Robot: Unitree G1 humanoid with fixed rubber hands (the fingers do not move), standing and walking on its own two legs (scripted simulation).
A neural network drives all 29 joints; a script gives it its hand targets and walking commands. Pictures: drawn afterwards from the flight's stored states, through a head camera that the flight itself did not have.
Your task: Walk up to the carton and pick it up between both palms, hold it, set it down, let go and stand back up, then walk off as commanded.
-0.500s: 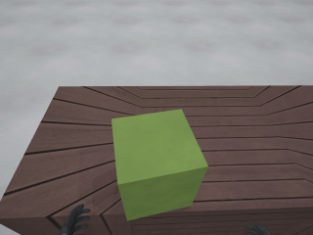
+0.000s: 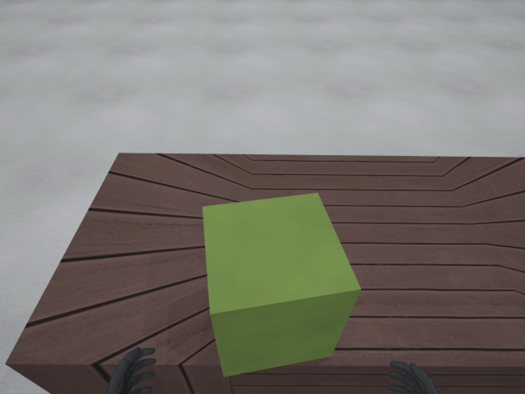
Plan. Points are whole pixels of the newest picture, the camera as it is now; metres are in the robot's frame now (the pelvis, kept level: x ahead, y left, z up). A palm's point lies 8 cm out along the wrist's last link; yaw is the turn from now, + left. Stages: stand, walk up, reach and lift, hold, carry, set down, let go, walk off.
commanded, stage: reach and lift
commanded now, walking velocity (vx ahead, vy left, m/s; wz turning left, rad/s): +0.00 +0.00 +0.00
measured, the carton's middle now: (270, 285) +0.35 +0.03 -0.05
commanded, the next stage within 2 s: none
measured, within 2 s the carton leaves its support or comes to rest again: neither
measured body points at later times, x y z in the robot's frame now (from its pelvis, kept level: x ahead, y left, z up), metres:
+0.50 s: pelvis +0.00 -0.01 +0.00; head -0.02 +0.02 +0.45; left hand +0.16 +0.22 -0.05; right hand +0.18 -0.20 -0.04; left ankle -0.01 +0.11 -0.75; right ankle -0.01 -0.12 -0.75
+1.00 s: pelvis +0.01 +0.00 +0.00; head +0.00 +0.02 +0.45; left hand +0.24 +0.22 +0.00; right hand +0.25 -0.19 +0.01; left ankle -0.01 +0.11 -0.75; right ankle -0.01 -0.12 -0.75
